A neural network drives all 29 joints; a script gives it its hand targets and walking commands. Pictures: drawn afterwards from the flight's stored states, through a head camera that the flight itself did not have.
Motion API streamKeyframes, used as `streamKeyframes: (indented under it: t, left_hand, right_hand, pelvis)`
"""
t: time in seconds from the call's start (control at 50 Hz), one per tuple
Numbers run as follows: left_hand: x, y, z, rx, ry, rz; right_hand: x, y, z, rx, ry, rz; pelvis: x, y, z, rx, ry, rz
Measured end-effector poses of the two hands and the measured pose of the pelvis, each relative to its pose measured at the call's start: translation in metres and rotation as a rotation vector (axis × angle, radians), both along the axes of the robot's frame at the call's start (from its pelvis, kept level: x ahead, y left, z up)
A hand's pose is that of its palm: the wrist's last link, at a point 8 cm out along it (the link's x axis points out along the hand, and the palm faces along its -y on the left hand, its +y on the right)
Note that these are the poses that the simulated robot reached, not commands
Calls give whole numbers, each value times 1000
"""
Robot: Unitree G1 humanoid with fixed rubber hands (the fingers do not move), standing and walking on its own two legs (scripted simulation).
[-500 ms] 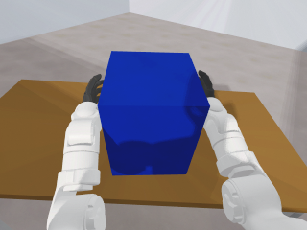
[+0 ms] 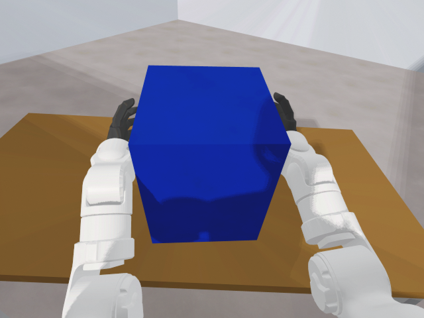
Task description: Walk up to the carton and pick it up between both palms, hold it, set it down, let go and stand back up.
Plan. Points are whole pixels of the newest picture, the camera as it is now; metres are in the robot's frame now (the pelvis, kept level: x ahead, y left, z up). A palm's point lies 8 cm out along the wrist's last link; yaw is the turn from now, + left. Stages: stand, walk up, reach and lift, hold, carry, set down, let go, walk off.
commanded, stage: reach and lift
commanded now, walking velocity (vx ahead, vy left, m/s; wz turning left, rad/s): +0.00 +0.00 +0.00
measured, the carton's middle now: (205, 156) +0.36 -0.02 +0.17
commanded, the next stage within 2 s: hold in 0.38 s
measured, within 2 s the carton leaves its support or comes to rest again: neither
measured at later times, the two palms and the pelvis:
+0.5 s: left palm (115, 135) +0.36 +0.13 +0.23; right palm (286, 122) +0.37 -0.16 +0.24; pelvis -0.01 +0.00 +0.00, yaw +0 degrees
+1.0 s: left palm (112, 132) +0.37 +0.14 +0.23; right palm (284, 117) +0.37 -0.16 +0.25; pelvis +0.00 +0.00 +0.00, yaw +0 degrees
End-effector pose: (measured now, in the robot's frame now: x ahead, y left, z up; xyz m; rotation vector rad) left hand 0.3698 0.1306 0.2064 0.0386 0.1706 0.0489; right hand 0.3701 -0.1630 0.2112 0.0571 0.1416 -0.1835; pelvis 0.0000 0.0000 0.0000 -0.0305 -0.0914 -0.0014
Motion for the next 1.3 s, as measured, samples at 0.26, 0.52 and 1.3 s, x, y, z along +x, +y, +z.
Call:
streamKeyframes:
  t: [0.26, 0.52, 1.3]
  left_hand:
    - [-3, 4, 11, -22, 3, 9]
    - [-8, 3, 22, -18, -5, 7]
    - [-2, 3, 21, -27, 25, 6]
  right_hand:
    - [0, 4, 17, 1, 3, 10]
    - [-4, 3, 29, 8, -4, 14]
    - [2, 4, 32, 9, 31, 11]
  pelvis:
    - [-3, -2, 0, 4, 3, -1]
    - [-6, -3, 0, 5, -1, -1]
    - [0, -2, 0, 3, 5, -5]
